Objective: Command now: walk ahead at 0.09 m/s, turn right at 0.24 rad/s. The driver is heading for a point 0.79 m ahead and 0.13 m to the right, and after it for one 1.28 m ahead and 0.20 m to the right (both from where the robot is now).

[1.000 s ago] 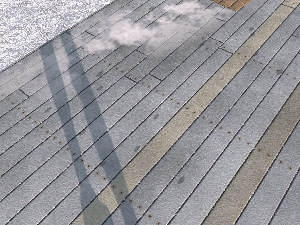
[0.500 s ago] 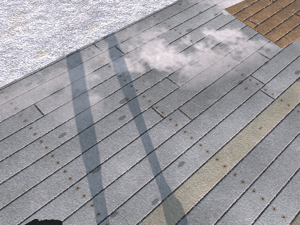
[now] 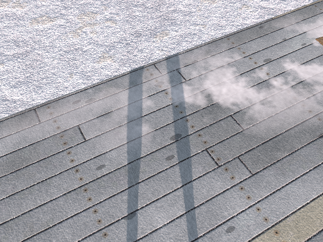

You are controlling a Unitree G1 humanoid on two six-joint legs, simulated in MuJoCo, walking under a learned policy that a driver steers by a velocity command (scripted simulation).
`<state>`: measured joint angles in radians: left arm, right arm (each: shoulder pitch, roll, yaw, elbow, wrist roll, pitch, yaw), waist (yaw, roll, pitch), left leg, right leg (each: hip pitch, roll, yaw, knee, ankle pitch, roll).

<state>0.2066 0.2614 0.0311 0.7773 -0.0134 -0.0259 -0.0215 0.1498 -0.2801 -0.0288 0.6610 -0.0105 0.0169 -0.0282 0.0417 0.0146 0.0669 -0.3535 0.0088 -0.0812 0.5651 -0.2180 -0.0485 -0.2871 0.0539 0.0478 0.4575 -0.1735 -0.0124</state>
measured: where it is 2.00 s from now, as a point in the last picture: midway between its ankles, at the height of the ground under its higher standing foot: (190, 199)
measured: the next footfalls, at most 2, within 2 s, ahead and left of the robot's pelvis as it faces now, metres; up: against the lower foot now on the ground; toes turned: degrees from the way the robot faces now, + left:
left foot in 0.02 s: +0.09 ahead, +0.13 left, +0.00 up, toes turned -4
right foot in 0.34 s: +0.05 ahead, -0.13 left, +0.00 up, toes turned -13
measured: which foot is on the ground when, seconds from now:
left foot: up 0.00-0.00, down 0.02-0.36, up 0.38-0.82, down 0.84-1.00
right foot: down 0.00-0.04, up 0.06-0.32, down 0.34-0.84, up 0.86-1.00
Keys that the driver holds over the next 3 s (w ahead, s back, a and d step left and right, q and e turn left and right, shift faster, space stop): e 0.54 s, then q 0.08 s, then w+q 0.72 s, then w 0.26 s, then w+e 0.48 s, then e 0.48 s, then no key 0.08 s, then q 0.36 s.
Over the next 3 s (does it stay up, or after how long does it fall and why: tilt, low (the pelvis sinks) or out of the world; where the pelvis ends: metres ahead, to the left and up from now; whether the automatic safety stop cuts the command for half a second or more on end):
stays up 0.89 -0.06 0.00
